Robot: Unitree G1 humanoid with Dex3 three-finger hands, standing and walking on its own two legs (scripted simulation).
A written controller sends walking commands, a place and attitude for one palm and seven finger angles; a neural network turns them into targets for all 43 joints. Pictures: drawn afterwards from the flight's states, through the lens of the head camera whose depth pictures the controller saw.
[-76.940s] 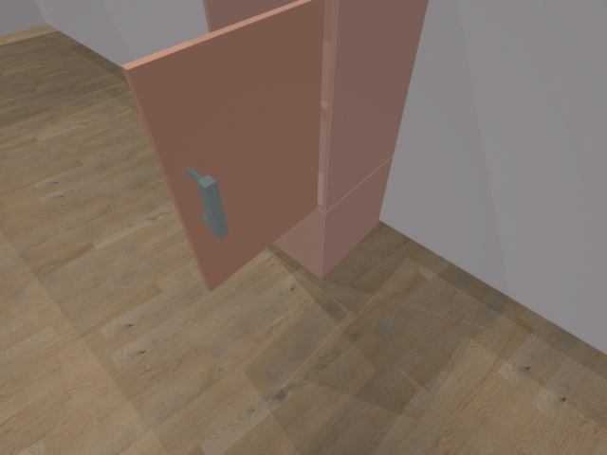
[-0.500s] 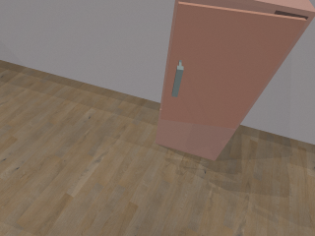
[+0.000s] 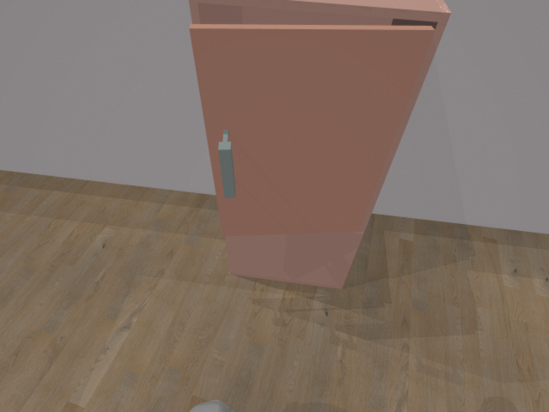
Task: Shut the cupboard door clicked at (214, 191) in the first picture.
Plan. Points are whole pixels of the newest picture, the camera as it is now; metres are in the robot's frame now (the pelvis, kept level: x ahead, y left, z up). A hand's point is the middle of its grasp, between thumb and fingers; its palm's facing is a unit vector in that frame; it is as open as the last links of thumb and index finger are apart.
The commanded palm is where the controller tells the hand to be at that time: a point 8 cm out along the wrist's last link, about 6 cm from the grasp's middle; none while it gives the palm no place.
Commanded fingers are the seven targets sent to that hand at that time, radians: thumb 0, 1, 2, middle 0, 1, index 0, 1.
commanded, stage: take the last steps up to it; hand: left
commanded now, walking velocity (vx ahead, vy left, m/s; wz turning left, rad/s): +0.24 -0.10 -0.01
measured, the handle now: (228, 164) +0.61 +0.12 -0.03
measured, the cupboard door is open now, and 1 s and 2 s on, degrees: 11 11 11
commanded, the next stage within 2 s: come to a stop and stand still in 0.22 s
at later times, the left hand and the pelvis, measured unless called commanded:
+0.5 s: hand (195, 389) +0.19 +0.14 -0.18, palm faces +0.01 -0.98 -0.19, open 7.4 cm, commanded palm none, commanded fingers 0.00 0.90 0.90 -0.20 -0.30 -0.20 -0.30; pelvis +0.16 -0.04 +0.00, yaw -1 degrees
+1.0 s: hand (169, 393) +0.19 +0.19 -0.19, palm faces +0.08 -0.97 -0.21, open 7.4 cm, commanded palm none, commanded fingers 0.00 0.90 0.90 -0.20 -0.30 -0.20 -0.30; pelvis +0.14 -0.01 +0.00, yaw +0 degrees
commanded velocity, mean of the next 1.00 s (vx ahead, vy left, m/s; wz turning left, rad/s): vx -0.05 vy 0.03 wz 0.00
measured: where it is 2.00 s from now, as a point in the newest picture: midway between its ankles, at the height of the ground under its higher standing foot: outside the picture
